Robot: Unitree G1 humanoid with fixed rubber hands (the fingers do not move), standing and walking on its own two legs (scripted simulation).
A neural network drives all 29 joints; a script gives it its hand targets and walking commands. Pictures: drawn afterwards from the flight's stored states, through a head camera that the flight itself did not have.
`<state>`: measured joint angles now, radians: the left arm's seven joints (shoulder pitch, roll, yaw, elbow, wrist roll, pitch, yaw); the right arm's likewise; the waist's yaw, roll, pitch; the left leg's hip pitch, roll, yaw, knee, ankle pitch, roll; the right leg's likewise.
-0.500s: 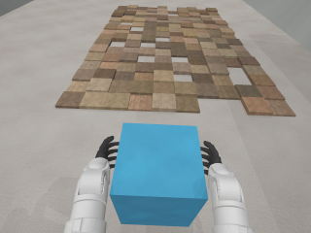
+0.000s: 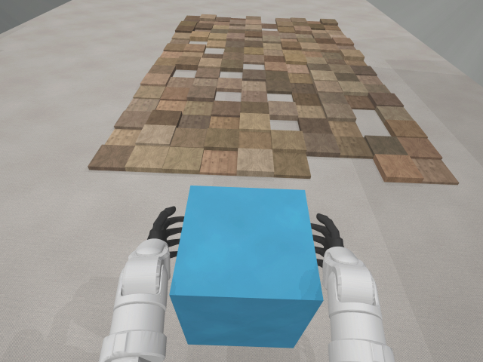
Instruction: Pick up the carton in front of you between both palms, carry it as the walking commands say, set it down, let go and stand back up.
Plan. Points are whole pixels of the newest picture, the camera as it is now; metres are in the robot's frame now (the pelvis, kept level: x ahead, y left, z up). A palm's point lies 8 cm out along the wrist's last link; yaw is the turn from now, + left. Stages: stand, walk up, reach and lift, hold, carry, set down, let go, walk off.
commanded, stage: hold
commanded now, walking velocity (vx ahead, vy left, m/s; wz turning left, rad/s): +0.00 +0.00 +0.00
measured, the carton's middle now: (244, 270) +0.30 +0.00 -0.02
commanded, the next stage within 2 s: carry in 0.04 s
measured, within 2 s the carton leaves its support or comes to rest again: neither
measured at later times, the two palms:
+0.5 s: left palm (164, 186) +0.40 +0.16 +0.10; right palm (323, 195) +0.39 -0.14 +0.09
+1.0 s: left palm (159, 123) +0.65 +0.23 +0.07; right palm (276, 130) +0.64 -0.07 +0.07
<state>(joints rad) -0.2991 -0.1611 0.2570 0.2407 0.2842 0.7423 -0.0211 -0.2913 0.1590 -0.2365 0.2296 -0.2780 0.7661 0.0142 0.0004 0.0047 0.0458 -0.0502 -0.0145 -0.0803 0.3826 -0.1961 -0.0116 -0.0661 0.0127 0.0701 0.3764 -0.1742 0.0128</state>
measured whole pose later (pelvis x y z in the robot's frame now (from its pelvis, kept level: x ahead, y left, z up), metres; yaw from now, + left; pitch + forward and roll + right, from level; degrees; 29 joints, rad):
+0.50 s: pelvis +0.13 +0.01 -0.01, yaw +2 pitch +5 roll -2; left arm -0.12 -0.13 0.08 -0.32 0.08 1.07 0.10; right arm -0.08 0.13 -0.10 -0.37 -0.08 1.09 -0.10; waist -0.01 0.04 -0.20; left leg -0.25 0.06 0.03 0.67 -0.45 0.00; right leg -0.34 0.00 -0.20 0.48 -0.19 -0.04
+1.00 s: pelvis +0.42 +0.08 +0.00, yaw +0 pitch +5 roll -1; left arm 0.07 -0.13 0.05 -0.50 0.00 1.13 0.16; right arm 0.10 0.14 -0.05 -0.50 0.02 1.12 -0.17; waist -0.03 -0.01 -0.13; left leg -0.33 0.04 0.26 0.44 -0.20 0.08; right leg -0.51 -0.11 -0.07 1.14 -0.30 -0.01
